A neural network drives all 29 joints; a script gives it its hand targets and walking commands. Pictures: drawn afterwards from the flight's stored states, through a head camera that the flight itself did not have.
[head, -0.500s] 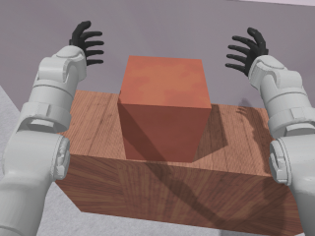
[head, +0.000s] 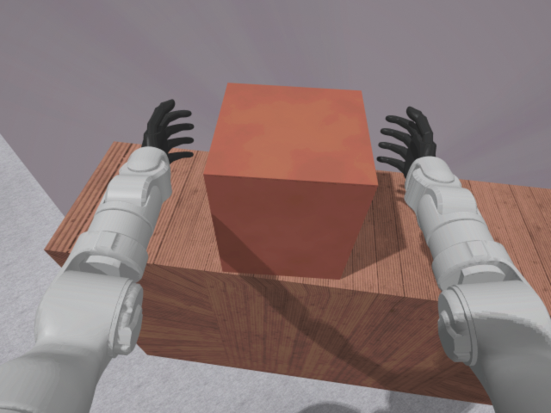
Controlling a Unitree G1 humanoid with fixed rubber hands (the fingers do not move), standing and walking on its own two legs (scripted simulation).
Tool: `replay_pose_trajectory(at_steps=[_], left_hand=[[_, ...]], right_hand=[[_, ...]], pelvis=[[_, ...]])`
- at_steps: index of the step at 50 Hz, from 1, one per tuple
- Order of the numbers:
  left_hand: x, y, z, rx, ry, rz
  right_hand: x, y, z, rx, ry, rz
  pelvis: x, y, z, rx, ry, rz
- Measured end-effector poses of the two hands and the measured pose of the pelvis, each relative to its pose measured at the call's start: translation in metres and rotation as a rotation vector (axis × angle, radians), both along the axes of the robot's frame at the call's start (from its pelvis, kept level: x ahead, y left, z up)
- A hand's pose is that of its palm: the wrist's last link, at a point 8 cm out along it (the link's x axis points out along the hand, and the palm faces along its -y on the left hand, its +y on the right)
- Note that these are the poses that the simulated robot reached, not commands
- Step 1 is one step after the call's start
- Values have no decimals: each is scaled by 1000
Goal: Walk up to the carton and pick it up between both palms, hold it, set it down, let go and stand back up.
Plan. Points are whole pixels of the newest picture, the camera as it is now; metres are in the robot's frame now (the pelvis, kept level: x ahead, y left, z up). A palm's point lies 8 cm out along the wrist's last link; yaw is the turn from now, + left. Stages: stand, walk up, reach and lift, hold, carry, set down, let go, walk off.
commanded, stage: reach and lift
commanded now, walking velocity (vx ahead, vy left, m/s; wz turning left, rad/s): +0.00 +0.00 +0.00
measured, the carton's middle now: (287, 187) +0.46 +0.02 +0.05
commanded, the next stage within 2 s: none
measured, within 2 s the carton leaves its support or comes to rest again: neither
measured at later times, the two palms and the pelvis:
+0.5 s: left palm (173, 175) +0.43 +0.19 +0.10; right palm (403, 179) +0.45 -0.16 +0.11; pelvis -0.01 +0.00 -0.01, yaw +1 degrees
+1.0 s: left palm (187, 172) +0.43 +0.17 +0.10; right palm (386, 177) +0.45 -0.13 +0.11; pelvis +0.00 +0.00 +0.00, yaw +0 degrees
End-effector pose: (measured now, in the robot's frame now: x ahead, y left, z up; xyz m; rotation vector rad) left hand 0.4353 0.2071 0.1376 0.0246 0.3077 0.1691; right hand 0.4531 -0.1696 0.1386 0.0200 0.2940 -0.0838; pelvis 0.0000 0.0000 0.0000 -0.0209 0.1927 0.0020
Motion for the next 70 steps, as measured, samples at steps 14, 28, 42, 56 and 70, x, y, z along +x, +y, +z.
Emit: replay_pose_trajectory(at_steps=[14, 28, 42, 56, 70], left_hand=[[-3, -5, -26, 1, -26, 7], [-3, -19, -37, -14, -55, 1], [1, -42, -34, -34, -55, -7], [-11, -36, -32, -33, -85, -12], [-15, -33, -34, -38, -71, -6]], right_hand=[[-3, 8, -19, -38, 8, 19], [-4, 11, -32, -23, -15, 35], [-2, 32, -30, 0, -5, 2], [-19, 40, -33, -23, -113, -18], [-23, 42, -35, -44, -130, -15]], pelvis=[[-1, -1, -5, 5, 40, 8], [-8, 0, -11, 4, 105, 7], [-9, 2, -8, 8, 96, 1], [7, 7, 5, 10, -80, 7], [21, 11, 5, 7, -150, 3]])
